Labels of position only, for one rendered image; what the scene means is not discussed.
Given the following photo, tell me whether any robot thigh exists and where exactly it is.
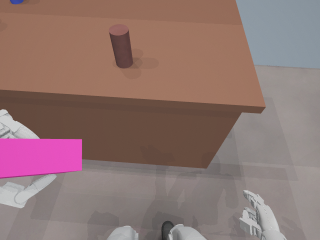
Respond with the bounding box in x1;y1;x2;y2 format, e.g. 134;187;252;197
107;226;139;240
167;226;207;240

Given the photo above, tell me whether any right robot hand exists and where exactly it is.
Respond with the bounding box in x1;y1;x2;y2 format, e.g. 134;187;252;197
239;190;280;239

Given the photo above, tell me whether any right robot forearm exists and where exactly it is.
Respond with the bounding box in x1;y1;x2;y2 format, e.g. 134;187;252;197
260;229;287;240

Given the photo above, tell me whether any sponge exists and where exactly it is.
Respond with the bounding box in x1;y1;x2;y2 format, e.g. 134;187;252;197
0;138;82;179

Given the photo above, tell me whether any left robot thigh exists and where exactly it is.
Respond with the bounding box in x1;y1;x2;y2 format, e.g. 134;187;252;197
107;226;139;240

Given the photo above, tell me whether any right robot thigh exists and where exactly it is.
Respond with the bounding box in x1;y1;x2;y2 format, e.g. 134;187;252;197
167;226;207;240

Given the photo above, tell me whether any left robot hand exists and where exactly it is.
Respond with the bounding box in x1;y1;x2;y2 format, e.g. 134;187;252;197
0;109;57;208

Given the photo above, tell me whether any table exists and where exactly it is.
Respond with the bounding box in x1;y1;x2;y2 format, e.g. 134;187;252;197
0;0;266;169

